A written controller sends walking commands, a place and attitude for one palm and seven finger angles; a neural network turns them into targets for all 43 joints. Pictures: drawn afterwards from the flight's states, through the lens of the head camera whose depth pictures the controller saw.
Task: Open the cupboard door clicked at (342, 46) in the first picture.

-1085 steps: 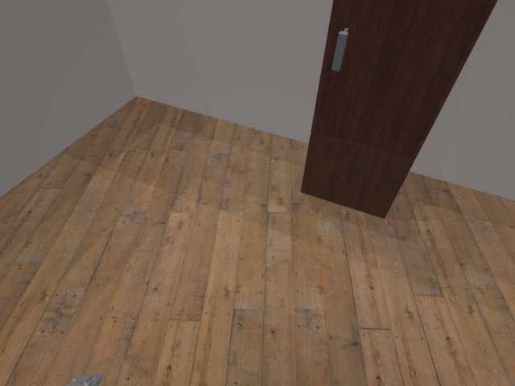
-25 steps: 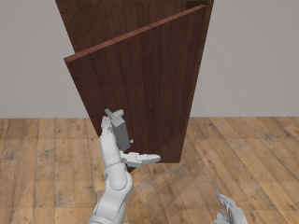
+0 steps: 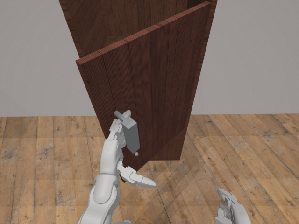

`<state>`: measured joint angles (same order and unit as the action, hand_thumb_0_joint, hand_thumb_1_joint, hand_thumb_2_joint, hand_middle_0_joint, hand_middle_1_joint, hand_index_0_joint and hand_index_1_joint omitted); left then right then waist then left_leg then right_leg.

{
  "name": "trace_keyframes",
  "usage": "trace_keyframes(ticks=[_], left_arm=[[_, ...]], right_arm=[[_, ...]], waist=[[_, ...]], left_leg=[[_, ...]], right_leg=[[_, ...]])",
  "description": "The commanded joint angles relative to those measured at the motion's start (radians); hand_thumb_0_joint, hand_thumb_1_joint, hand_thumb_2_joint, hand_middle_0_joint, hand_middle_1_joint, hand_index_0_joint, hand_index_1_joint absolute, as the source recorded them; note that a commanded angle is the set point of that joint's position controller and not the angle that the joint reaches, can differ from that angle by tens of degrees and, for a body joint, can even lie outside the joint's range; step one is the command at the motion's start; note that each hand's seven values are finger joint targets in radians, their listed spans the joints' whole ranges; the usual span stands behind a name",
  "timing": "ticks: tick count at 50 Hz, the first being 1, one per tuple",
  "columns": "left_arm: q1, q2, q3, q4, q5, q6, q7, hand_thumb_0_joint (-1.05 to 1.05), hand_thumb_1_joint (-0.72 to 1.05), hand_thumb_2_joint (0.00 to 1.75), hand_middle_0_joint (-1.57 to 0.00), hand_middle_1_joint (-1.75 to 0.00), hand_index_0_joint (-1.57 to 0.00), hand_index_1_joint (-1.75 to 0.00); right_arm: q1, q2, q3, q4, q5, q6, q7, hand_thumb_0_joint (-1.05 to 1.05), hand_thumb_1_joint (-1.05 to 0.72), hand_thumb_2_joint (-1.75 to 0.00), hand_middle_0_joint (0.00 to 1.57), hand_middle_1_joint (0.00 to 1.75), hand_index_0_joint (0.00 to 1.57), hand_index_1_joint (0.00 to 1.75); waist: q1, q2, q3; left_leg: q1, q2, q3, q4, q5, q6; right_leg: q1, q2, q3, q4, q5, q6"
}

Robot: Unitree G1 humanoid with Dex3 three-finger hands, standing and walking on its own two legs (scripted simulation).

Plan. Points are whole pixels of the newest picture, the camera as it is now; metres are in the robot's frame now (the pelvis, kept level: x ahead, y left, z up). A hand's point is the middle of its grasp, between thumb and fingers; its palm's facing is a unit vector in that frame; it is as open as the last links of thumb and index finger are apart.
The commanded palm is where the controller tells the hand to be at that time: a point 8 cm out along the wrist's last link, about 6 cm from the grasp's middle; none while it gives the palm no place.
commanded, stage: slide the hand sideways off the handle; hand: left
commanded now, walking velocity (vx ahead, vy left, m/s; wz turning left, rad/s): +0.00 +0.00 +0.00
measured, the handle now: (126, 131) +0.34 +0.08 +0.07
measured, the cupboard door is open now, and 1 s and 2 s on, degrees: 44 44 44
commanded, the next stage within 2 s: draw the hand back to the body in 0.84 s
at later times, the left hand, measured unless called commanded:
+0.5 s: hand (118, 171) +0.23 +0.09 +0.07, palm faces +0.01 -1.00 -0.02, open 16.3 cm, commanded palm +0.20 +0.15 +0.07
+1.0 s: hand (101, 184) +0.20 +0.12 +0.07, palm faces +0.01 -1.00 -0.02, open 16.4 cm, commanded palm +0.17 +0.18 +0.08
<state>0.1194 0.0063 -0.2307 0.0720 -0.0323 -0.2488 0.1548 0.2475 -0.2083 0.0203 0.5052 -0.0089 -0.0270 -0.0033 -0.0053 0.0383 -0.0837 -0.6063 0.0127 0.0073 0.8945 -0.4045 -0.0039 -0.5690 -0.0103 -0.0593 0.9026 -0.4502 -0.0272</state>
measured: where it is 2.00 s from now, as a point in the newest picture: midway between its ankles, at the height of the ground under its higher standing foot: outside the picture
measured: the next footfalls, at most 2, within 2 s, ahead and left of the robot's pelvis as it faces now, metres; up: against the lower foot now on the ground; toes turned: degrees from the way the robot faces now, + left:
none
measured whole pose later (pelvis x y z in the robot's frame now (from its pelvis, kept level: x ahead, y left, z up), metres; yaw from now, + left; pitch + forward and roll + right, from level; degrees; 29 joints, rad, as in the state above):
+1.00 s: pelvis +0.01 -0.01 -0.02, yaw +1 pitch +9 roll -1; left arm 0.57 0.14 -0.05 -0.28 -0.16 -0.32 -0.09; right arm 0.27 -0.23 0.00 0.45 0.02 -0.10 -0.04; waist 0.01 0.05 -0.11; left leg -0.70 0.02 -0.02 1.01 -0.47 -0.02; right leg -0.65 0.00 -0.09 1.00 -0.52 -0.04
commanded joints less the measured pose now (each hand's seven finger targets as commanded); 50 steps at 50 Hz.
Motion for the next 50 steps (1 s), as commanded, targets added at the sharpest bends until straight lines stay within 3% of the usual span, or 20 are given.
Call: trace_keyframes(ticks=[1, 3, 5, 7, 10, 15, 21, 26, 28, 30, 32, 37, 40, 43, 47, 50], left_arm=[[-0.085, 0.001, 0.015, -0.276, 0.032, -0.077, 0.021, 0.0, -0.5, 0.3, -0.15, -0.3, -0.15, -0.3], [-0.078, 0.021, 0.03, -0.298, 0.03, -0.076, 0.013, 0.0, -0.5, 0.3, -0.15, -0.3, -0.15, -0.3], [-0.018, 0.042, 0.055, -0.323, 0.025, -0.074, 0.004, 0.0, -0.5, 0.3, -0.15, -0.3, -0.15, -0.3], [0.02, 0.015, 0.031, -0.359, 0.012, -0.075, -0.008, 0.0, -0.5, 0.3, -0.15, -0.3, -0.15, -0.3], [0.043, 0.04, 0.052, -0.391, 0.003, -0.075, -0.018, 0.0, -0.5, 0.3, -0.15, -0.3, -0.15, -0.3], [0.194, 0.064, 0.082, -0.451, -0.015, -0.09, -0.048, 0.0, -0.5, 0.3, -0.15, -0.3, -0.15, -0.3], [0.246, 0.073, 0.064, -0.505, -0.019, -0.106, -0.085, 0.0, -0.5, 0.3, -0.15, -0.3, -0.15, -0.3], [0.314, 0.134, 0.147, -0.525, -0.055, -0.114, -0.133, 0.0, -0.5, 0.3, -0.15, -0.3, -0.15, -0.3], [0.352, 0.137, 0.159, -0.533, -0.072, -0.116, -0.152, 0.0, -0.5, 0.3, -0.15, -0.3, -0.15, -0.3], [0.384, 0.142, 0.176, -0.524, -0.088, -0.113, -0.168, 0.0, -0.5, 0.3, -0.15, -0.3, -0.15, -0.3], [0.377, 0.162, 0.197, -0.551, -0.097, -0.123, -0.182, 0.0, -0.5, 0.3, -0.15, -0.3, -0.15, -0.3], [0.411, 0.184, 0.222, -0.551, -0.119, -0.141, -0.224, 0.0, -0.5, 0.3, -0.15, -0.3, -0.15, -0.3], [0.439, 0.203, 0.248, -0.556, -0.14, -0.151, -0.245, 0.0, -0.5, 0.3, -0.15, -0.3, -0.15, -0.3], [0.413, 0.18, 0.219, -0.571, -0.149, -0.158, -0.258, 0.0, -0.5, 0.3, -0.15, -0.3, -0.15, -0.3], [0.443, 0.172, 0.203, -0.575, -0.14, -0.151, -0.248, 0.0, -0.5, 0.3, -0.15, -0.3, -0.15, -0.3], [0.416, 0.254, 0.281, -0.619, -0.134, -0.132, -0.227, 0.0, -0.5, 0.3, -0.15, -0.3, -0.15, -0.3]], right_arm=[[-0.096, -0.088, -0.035, -0.189, -0.004, -0.053, 0.008, 0.0, -0.9, -0.9, 0.2, 0.3, 0.2, 0.3], [-0.089, -0.09, -0.034, -0.189, -0.004, -0.049, 0.007, 0.0, -0.9, -0.9, 0.2, 0.3, 0.2, 0.3], [-0.091, -0.091, -0.036, -0.198, -0.002, -0.046, 0.003, 0.0, -0.9, -0.9, 0.2, 0.3, 0.2, 0.3], [-0.087, -0.085, -0.034, -0.204, 0.0, -0.049, 0.002, 0.0, -0.9, -0.9, 0.2, 0.3, 0.2, 0.3], [-0.084, -0.09, -0.034, -0.203, 0.001, -0.052, -0.003, 0.0, -0.9, -0.9, 0.2, 0.3, 0.2, 0.3], [-0.073, -0.088, -0.038, -0.215, 0.003, -0.063, -0.004, 0.0, -0.9, -0.9, 0.2, 0.3, 0.2, 0.3], [-0.067, -0.093, -0.038, -0.228, 0.003, -0.079, -0.007, 0.0, -0.9, -0.9, 0.2, 0.3, 0.2, 0.3], [-0.059, -0.094, -0.042, -0.229, 0.008, -0.088, -0.019, 0.0, -0.9, -0.9, 0.2, 0.3, 0.2, 0.3], [-0.056, -0.093, -0.041, -0.229, 0.011, -0.092, -0.022, 0.0, -0.9, -0.9, 0.2, 0.3, 0.2, 0.3], [-0.057, -0.096, -0.042, -0.231, 0.015, -0.095, -0.027, 0.0, -0.9, -0.9, 0.2, 0.3, 0.2, 0.3], [-0.058, -0.099, -0.045, -0.228, 0.016, -0.102, -0.03, 0.0, -0.9, -0.9, 0.2, 0.3, 0.2, 0.3], [-0.053, -0.104, -0.049, -0.224, 0.019, -0.116, -0.037, 0.0, -0.9, -0.9, 0.2, 0.3, 0.2, 0.3], [-0.056, -0.106, -0.052, -0.225, 0.024, -0.124, -0.041, 0.0, -0.9, -0.9, 0.2, 0.3, 0.2, 0.3], [-0.051, -0.108, -0.051, -0.226, 0.025, -0.135, -0.043, 0.0, -0.9, -0.9, 0.2, 0.3, 0.2, 0.3], [-0.051, -0.107, -0.053, -0.233, 0.027, -0.144, -0.043, 0.0, -0.9, -0.9, 0.2, 0.3, 0.2, 0.3], [-0.055, -0.109, -0.053, -0.235, 0.029, -0.138, -0.05, 0.0, -0.9, -0.9, 0.2, 0.3, 0.2, 0.3]], waist=[[0.016, -0.074, -0.186], [0.008, -0.09, -0.177], [0.021, -0.085, -0.189], [0.012, -0.081, -0.18], [0.003, -0.082, -0.172], [0.013, -0.084, -0.188], [-0.009, -0.073, -0.153], [0.005, -0.094, -0.184], [0.008, -0.075, -0.181], [0.007, -0.103, -0.166], [0.005, -0.068, -0.172], [-0.005, -0.081, -0.159], [0.003, -0.073, -0.159], [-0.009, -0.075, -0.159], [0.001, -0.052, -0.157], [0.017, -0.054, -0.176]], left_leg=[[0.108, -0.024, -0.021, -0.122, 0.113, 0.021], [0.101, -0.024, -0.02, -0.119, 0.107, 0.021], [0.098, -0.024, -0.018, -0.118, 0.123, 0.021], [0.103, -0.023, -0.015, -0.114, 0.133, 0.021], [0.098, -0.024, -0.02, -0.105, 0.133, 0.021], [0.089, -0.025, -0.017, -0.086, 0.187, 0.021], [0.064, -0.029, -0.023, -0.061, 0.152, 0.024], [0.039, -0.034, -0.021, -0.041, 0.162, 0.023], [0.031, -0.037, -0.018, -0.036, 0.163, 0.021], [0.018, -0.037, -0.022, -0.032, 0.161, 0.021], [0.014, -0.038, -0.02, -0.024, 0.153, 0.02], [-0.012, -0.038, -0.027, -0.004, 0.14, 0.019], [-0.024, -0.039, -0.029, 0.003, 0.126, 0.019], [-0.024, -0.039, -0.032, 0.008, 0.114, 0.02], [-0.014, -0.038, -0.034, -0.001, 0.118, 0.022], [-0.005, -0.035, -0.035, -0.016, 0.114, 0.025]], right_leg=[[0.053, 0.014, 0.017, -0.152, 0.171, -0.003], [0.052, 0.014, 0.021, -0.154, 0.173, -0.001], [0.072, 0.018, 0.023, -0.15, 0.189, -0.003], [0.069, 0.018, 0.02, -0.146, 0.214, 0.0], [0.06, 0.021, 0.02, -0.144, 0.216, 0.002], [0.084, 0.021, 0.022, -0.121, 0.301, 0.004], [0.033, 0.018, 0.027, -0.112, 0.273, 0.012], [0.064, 0.013, 0.047, -0.11, 0.306, 0.018], [0.071, 0.01, 0.052, -0.11, 0.323, 0.022], [0.074, 0.009, 0.057, -0.118, 0.331, 0.027], [0.061, 0.007, 0.062, -0.113, 0.32, 0.029], [0.045, 0.0, 0.079, -0.116, 0.309, 0.036], [0.043, 0.001, 0.085, -0.119, 0.264, 0.033], [0.019, 0.002, 0.078, -0.115, 0.241, 0.034], [-0.003, 0.014, 0.051, -0.096, 0.209, 0.022], [0.028, 0.017, 0.06, -0.112, 0.177, 0.018]])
